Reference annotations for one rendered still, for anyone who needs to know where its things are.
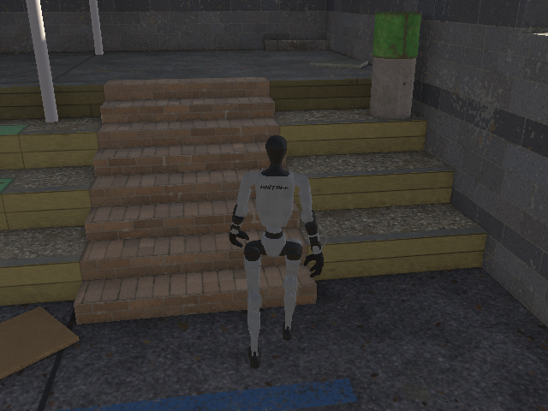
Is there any robot left upper arm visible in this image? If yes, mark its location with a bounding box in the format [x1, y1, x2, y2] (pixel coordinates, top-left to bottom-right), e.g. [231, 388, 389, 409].
[235, 172, 258, 217]

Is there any robot left forearm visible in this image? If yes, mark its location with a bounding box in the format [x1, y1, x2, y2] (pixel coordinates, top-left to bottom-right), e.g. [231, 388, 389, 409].
[230, 204, 244, 235]

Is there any robot right hand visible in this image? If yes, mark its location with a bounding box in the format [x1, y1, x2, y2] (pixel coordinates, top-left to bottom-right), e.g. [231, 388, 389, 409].
[304, 252, 324, 277]

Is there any robot right upper arm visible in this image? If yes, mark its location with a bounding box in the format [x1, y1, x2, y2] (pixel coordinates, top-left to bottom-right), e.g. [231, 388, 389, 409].
[293, 173, 313, 223]

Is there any robot left hand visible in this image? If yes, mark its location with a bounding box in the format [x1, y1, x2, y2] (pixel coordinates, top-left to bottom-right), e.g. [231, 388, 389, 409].
[229, 231, 249, 247]

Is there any robot right forearm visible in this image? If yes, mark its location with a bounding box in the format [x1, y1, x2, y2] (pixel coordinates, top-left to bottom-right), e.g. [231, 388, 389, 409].
[305, 210, 322, 254]

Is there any robot torso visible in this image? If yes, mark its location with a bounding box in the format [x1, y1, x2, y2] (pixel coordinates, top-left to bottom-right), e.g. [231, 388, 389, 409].
[255, 168, 295, 257]

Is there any right robot foot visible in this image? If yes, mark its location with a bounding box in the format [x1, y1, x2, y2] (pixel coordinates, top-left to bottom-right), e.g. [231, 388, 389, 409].
[283, 321, 295, 341]

